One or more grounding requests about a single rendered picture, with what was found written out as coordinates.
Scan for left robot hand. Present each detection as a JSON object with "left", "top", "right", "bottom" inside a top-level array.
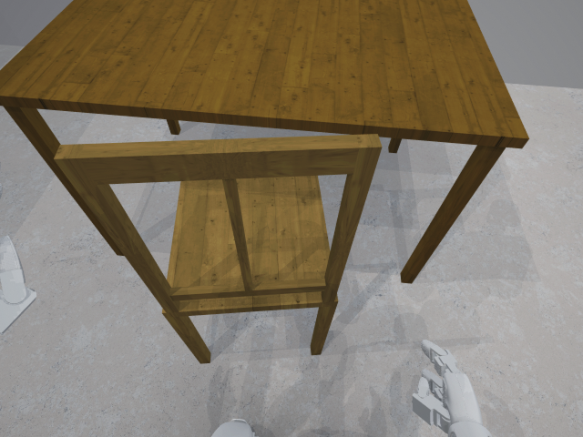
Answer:
[{"left": 0, "top": 163, "right": 36, "bottom": 335}]

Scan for chair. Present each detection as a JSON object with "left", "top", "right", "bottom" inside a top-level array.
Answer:
[{"left": 54, "top": 134, "right": 382, "bottom": 364}]

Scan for right robot hand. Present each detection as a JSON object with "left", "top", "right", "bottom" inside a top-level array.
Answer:
[{"left": 413, "top": 340, "right": 483, "bottom": 434}]

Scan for table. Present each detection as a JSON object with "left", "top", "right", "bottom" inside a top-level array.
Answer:
[{"left": 0, "top": 0, "right": 529, "bottom": 284}]

